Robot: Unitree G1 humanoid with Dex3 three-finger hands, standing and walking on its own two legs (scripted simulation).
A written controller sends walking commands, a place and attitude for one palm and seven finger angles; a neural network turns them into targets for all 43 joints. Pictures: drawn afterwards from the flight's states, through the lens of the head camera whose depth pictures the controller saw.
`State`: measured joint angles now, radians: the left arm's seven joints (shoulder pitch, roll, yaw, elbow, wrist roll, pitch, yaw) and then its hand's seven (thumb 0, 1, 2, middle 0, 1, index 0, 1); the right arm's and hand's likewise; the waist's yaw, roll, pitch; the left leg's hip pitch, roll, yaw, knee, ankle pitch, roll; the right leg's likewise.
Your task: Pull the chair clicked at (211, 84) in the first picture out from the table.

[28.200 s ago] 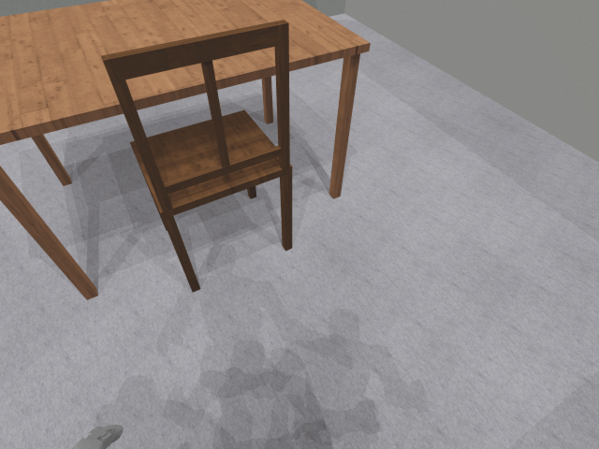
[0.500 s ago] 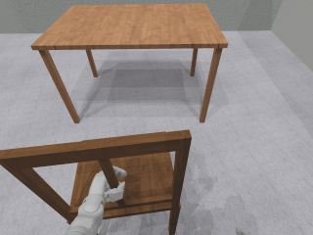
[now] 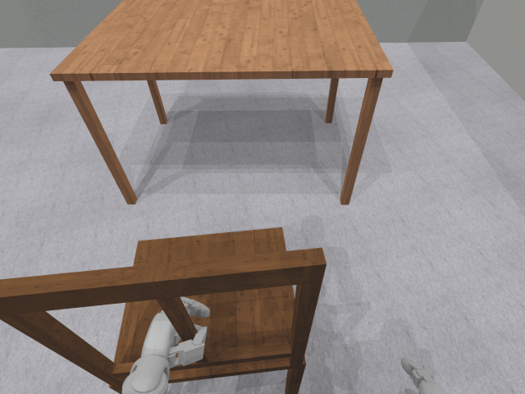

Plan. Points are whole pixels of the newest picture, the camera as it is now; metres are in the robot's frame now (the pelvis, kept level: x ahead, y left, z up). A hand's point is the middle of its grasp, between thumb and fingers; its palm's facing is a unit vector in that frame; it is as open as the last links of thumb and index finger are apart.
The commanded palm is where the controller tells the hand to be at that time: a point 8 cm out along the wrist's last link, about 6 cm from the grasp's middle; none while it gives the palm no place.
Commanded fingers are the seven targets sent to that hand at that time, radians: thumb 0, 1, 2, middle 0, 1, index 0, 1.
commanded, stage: stop walking, hand still on the chair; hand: left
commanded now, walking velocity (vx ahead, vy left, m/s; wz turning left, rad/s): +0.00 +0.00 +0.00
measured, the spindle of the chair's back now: (187, 331) +0.24 +0.15 -0.08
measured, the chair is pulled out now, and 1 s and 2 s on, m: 0.73 0.73 0.73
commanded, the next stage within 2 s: open the thumb and straighten the fingers in 0.32 s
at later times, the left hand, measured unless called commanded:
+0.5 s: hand (197, 341) +0.22 +0.13 -0.07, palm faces +0.06 -0.99 -0.15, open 5.7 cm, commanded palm +0.19 +0.19 -0.05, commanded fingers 0.00 0.30 0.61 -0.50 -1.45 -0.50 -1.45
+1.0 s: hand (191, 339) +0.22 +0.14 -0.08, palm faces +0.06 -0.98 -0.16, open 15.5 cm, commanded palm +0.20 +0.20 -0.06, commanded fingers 0.00 -0.55 0.20 0.00 0.00 0.00 0.00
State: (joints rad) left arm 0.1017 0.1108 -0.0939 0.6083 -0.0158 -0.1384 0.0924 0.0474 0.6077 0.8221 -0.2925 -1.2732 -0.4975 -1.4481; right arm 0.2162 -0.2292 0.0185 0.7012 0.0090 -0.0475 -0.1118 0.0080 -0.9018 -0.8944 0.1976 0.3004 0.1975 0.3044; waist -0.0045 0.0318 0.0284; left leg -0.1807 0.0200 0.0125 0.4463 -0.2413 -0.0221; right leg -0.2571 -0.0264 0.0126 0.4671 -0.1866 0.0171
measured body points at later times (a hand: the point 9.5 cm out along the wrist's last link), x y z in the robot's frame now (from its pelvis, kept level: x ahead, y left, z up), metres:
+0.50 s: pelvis +0.00 -0.01 +0.00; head +0.01 -0.02 +0.45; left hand +0.21 +0.18 -0.06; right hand +0.15 -0.25 -0.11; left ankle +0.00 +0.13 -0.74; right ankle +0.04 -0.13 -0.74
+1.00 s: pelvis +0.03 +0.00 -0.04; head +0.06 -0.02 +0.41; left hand +0.22 +0.19 -0.07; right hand +0.21 -0.23 -0.12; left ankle +0.00 +0.13 -0.74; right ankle +0.04 -0.13 -0.74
